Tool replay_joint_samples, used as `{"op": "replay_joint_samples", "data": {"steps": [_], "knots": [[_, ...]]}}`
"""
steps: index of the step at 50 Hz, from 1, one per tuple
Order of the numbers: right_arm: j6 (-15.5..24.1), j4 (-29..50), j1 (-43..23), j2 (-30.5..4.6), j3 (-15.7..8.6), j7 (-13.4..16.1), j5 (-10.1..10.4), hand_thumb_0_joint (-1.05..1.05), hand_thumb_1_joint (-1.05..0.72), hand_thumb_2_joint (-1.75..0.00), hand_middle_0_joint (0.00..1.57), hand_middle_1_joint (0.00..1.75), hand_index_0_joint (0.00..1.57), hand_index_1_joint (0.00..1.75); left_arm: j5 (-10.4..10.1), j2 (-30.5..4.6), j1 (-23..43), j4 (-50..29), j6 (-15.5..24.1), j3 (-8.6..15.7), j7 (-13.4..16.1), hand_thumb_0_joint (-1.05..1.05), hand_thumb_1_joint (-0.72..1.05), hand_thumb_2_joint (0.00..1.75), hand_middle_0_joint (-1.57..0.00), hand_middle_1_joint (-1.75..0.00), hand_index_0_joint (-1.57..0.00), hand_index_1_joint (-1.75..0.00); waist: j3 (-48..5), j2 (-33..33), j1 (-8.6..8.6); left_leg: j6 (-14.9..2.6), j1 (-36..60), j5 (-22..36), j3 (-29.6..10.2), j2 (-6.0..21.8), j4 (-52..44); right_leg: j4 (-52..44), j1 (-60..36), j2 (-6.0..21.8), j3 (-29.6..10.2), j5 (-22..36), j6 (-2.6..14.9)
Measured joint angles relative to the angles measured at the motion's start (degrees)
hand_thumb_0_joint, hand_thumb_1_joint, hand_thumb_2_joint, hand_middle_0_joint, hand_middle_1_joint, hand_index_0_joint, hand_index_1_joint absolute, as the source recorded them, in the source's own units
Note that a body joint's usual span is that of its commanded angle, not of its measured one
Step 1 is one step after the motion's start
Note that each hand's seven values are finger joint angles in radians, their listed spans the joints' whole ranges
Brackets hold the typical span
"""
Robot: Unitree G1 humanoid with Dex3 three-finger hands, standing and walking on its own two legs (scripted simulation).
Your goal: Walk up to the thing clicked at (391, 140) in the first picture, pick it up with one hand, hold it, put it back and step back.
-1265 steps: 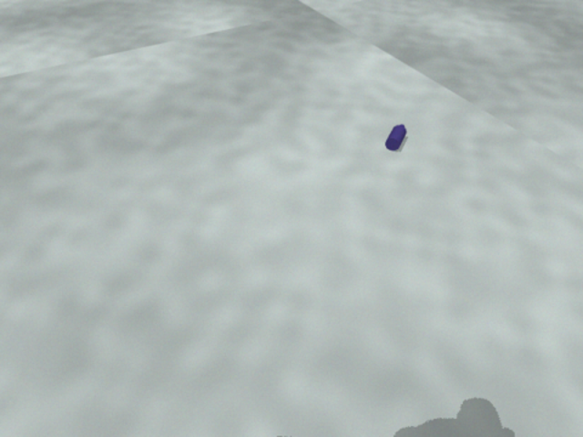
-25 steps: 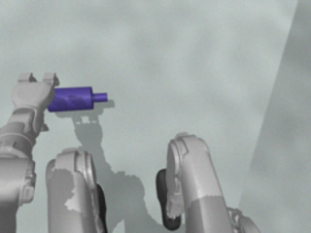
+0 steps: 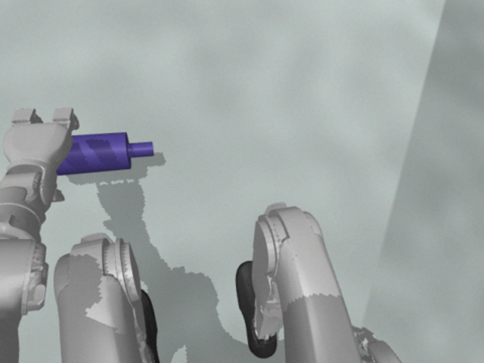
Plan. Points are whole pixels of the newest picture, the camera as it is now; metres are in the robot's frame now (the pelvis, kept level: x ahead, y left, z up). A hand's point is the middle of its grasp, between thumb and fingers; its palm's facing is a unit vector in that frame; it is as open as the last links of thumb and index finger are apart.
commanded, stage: rise first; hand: left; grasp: from above
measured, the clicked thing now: (106, 152) +0.51 +0.18 -0.29
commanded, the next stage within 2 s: approach in 1.50 s
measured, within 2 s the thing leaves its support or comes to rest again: neither
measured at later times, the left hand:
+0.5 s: hand (54, 157) +0.47 +0.25 -0.19, palm faces -0.47 -0.02 -0.88, open 14.0 cm
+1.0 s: hand (47, 157) +0.46 +0.25 -0.17, palm faces -0.47 -0.02 -0.88, open 14.0 cm
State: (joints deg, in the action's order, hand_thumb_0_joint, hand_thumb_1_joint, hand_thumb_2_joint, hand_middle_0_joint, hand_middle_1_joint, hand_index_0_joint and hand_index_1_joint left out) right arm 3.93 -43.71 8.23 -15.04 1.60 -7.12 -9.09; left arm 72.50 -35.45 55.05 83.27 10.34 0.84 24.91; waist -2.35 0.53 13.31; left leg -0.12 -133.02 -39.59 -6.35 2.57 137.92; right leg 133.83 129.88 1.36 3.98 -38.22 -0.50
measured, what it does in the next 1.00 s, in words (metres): stands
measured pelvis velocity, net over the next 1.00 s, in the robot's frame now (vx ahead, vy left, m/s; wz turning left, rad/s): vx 0.00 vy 0.00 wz -0.01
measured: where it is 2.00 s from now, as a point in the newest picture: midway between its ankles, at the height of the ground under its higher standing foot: (203, 340)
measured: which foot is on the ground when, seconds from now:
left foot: down 0.00-1.00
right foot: down 0.00-1.00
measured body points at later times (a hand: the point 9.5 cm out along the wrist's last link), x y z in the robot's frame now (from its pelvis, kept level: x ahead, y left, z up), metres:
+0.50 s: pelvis +0.00 +0.00 -0.01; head +0.24 +0.06 +0.37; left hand +0.49 +0.24 -0.14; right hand +0.04 -0.27 -0.11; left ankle +0.08 +0.13 -0.29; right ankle +0.10 -0.12 -0.29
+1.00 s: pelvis +0.00 +0.00 +0.00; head +0.24 +0.06 +0.38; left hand +0.48 +0.25 -0.12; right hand +0.04 -0.27 -0.10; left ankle +0.08 +0.13 -0.29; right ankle +0.10 -0.12 -0.29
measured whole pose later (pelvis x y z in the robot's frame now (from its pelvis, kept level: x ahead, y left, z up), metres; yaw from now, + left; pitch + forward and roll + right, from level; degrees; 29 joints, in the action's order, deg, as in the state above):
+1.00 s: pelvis +0.00 +0.00 +0.00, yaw -1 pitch +34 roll -7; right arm 4.0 -42.5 9.8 -15.4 3.6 -7.8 -8.9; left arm 72.8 -38.2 56.6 83.8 10.6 0.7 22.7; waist -2.4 0.3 14.8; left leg -0.4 -133.3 -38.9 -7.1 2.2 138.0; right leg 133.1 129.3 1.3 4.7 -37.5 -0.9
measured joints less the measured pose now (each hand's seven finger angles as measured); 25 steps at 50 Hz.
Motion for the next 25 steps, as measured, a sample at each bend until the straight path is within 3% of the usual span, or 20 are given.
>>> {"op": "replay_joint_samples", "data": {"steps": [25], "knots": [[0.56, 0.84, 0.88, -0.5, 2.22, -0.6, -0.7, 0.0, -0.91, -0.9, 0.2, 0.3, 0.2, 0.3, 0.94, -3.11, 2.52, 2.55, 0.56, 0.75, -0.4, 0.0, -0.51, 1.01, -0.08, -1.03, -0.09, -1.03, 0.97, 0.07, 1.94, 0.05, -1.33, 0.15, -1.05, -0.18, 1.62, 0.92, 0.83, -0.17, 0.8, 0.39, -0.13]]}}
